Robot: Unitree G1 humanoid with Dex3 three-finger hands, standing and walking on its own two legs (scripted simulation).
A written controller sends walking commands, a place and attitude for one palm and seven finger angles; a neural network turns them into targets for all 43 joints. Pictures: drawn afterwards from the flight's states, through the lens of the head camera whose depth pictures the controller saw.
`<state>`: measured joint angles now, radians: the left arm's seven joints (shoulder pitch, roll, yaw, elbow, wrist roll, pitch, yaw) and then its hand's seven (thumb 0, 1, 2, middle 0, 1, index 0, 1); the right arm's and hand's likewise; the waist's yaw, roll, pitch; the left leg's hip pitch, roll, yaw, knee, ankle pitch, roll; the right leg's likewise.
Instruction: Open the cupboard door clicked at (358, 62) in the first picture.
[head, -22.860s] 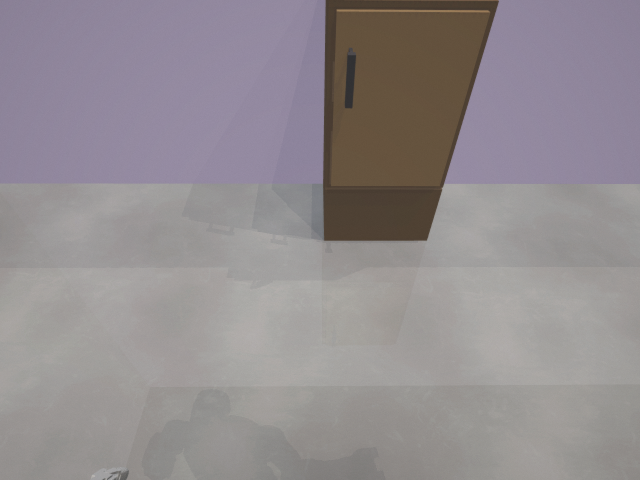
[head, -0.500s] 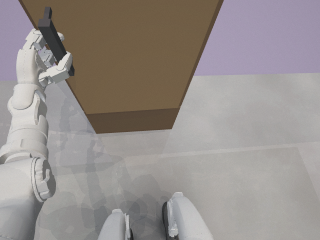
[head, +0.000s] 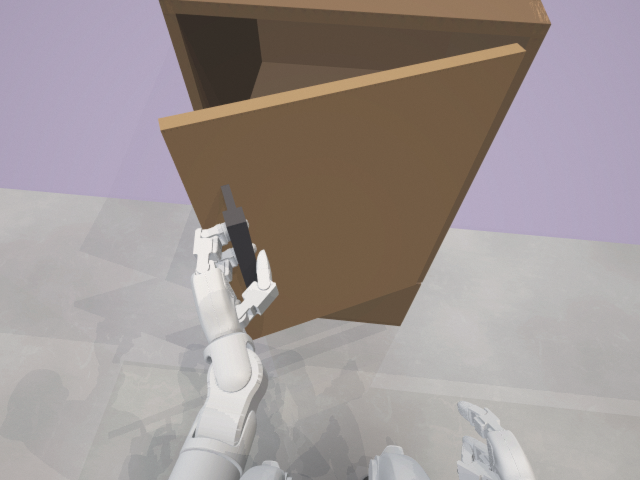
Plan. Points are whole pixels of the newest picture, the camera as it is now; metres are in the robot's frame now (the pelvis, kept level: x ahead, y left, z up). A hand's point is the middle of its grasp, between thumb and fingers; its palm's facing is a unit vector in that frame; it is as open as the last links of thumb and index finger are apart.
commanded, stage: pull the door open along its arc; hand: left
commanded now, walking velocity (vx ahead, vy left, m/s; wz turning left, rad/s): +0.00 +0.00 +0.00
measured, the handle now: (241, 240) +0.40 +0.13 +0.05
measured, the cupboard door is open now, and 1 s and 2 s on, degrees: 26 40 41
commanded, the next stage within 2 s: open thumb and fingers to let go in 0.20 s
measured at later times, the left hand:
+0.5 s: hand (299, 341) +0.27 +0.05 +0.04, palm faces +0.39 -0.92 -0.03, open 7.3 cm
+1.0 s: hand (298, 340) +0.27 +0.05 +0.04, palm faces +0.36 -0.93 -0.01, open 14.5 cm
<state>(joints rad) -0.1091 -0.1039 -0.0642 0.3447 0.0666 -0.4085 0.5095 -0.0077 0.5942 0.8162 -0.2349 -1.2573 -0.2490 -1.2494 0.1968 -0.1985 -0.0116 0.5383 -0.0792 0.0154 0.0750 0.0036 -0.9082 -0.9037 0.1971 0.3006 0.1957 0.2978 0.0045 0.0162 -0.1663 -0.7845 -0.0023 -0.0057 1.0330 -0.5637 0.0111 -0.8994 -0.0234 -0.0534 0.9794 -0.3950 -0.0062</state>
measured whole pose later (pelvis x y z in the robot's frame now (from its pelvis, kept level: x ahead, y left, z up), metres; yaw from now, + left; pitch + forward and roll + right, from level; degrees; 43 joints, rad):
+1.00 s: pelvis -0.04 -0.03 -0.01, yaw +2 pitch +13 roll +1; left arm 0.02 -0.10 -0.18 0.28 0.09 -0.36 0.56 -0.01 -0.46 0.31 -0.26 -0.94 -0.26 -0.94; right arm 0.20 -0.20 -0.01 0.59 -0.08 -0.06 0.01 0.01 -0.91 -0.90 0.20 0.30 0.20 0.30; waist -0.01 0.01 -0.14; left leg -0.76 -0.01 -0.03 1.05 -0.52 -0.03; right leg -0.88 -0.03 -0.08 1.03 -0.38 -0.05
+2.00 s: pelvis -0.02 -0.01 -0.03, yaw +1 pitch +15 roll +0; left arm 0.45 0.11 -0.17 -0.20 -0.05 -0.33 -0.02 -0.01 -0.50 0.30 -0.15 -0.30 -0.15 -0.30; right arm 0.25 -0.22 0.03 0.40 -0.01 -0.07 0.00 0.01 -0.90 -0.90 0.20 0.30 0.20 0.30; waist 0.00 0.02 -0.15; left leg -0.83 -0.02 -0.02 1.19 -0.62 0.00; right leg -0.95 -0.04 -0.07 1.14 -0.46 -0.02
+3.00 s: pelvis -0.02 +0.00 +0.00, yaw +1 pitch +8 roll -2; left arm 0.62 0.26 0.10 -0.39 -0.24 -0.21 -0.21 -0.01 -0.49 0.30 -0.16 -0.30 -0.15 -0.30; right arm 0.30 -0.24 0.04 0.40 0.04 -0.13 -0.06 0.01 -0.90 -0.90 0.20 0.30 0.20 0.30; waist 0.01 0.05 -0.14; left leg -0.63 0.00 -0.04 1.05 -0.56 0.01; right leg -0.72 -0.02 -0.08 0.97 -0.39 -0.01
